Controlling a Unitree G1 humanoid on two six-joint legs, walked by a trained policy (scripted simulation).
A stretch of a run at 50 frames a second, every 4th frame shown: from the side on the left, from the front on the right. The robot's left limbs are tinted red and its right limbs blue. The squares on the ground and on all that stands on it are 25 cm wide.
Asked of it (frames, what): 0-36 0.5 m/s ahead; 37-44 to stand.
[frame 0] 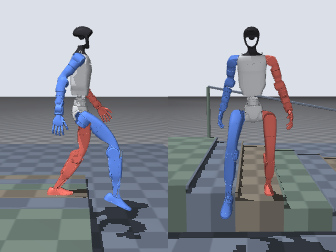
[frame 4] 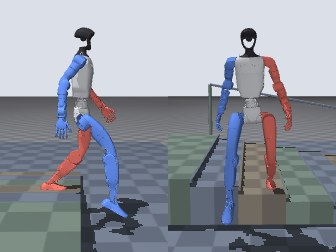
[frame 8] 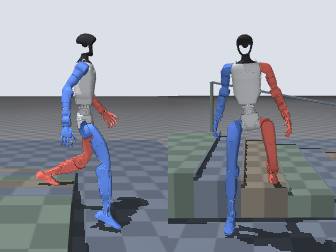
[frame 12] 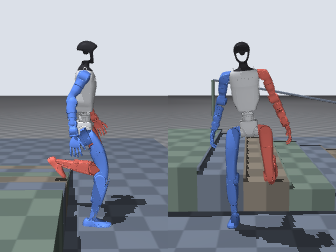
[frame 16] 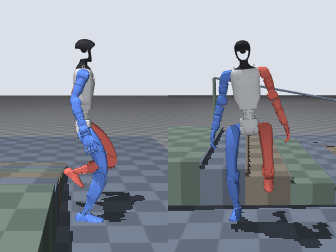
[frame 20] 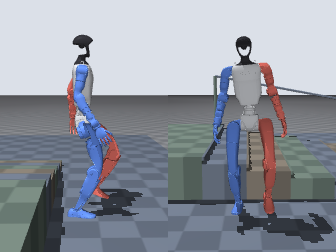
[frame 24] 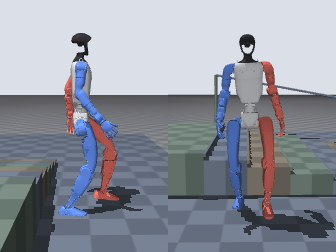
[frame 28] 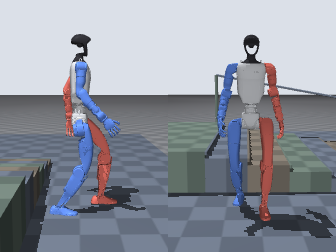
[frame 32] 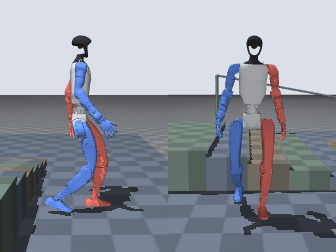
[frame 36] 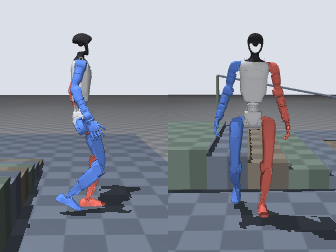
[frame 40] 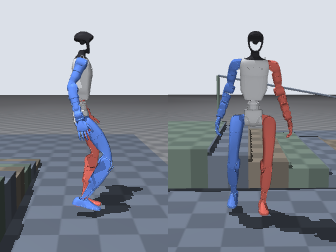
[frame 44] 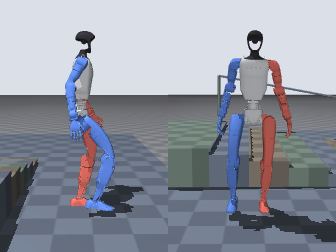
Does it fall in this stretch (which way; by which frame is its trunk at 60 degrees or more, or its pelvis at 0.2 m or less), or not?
no
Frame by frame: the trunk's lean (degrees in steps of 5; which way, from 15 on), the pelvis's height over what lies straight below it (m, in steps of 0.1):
0: 0, 0.7
4: 5, 0.9
8: 5, 0.9
12: 5, 0.8
16: 5, 0.8
20: 5, 0.8
24: 5, 0.8
28: 0, 0.7
32: 5, 0.7
36: 5, 0.8
40: 5, 0.8
44: 5, 0.8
